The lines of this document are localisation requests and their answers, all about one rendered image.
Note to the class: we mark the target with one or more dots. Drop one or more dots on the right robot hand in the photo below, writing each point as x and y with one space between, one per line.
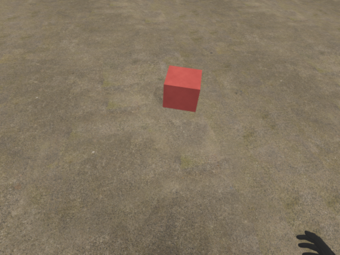
319 245

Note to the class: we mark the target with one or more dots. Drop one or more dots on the carton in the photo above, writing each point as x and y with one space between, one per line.
182 88

